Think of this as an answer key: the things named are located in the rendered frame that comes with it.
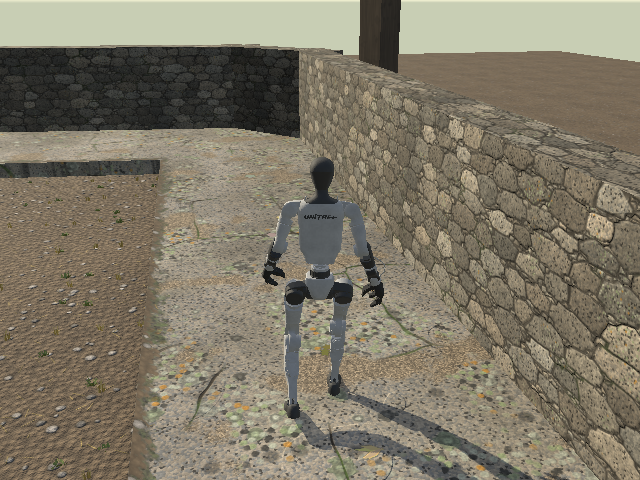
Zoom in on left robot forearm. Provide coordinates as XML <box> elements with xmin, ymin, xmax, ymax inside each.
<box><xmin>264</xmin><ymin>238</ymin><xmax>282</xmax><ymax>271</ymax></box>

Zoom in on robot right hand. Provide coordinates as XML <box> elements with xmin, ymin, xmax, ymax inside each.
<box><xmin>361</xmin><ymin>282</ymin><xmax>384</xmax><ymax>307</ymax></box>

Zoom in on robot left foot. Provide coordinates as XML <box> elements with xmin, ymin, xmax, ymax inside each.
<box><xmin>284</xmin><ymin>399</ymin><xmax>300</xmax><ymax>419</ymax></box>

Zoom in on right robot forearm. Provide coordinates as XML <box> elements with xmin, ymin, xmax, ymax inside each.
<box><xmin>360</xmin><ymin>242</ymin><xmax>381</xmax><ymax>286</ymax></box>

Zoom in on left robot upper arm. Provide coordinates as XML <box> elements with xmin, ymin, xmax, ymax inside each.
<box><xmin>272</xmin><ymin>200</ymin><xmax>301</xmax><ymax>254</ymax></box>

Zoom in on robot left hand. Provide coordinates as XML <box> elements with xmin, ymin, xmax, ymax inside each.
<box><xmin>262</xmin><ymin>267</ymin><xmax>285</xmax><ymax>286</ymax></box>

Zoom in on right robot upper arm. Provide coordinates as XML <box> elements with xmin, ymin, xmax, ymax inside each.
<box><xmin>342</xmin><ymin>201</ymin><xmax>369</xmax><ymax>257</ymax></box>

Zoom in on right robot thigh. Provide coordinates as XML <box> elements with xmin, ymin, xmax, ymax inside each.
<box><xmin>329</xmin><ymin>278</ymin><xmax>353</xmax><ymax>337</ymax></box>

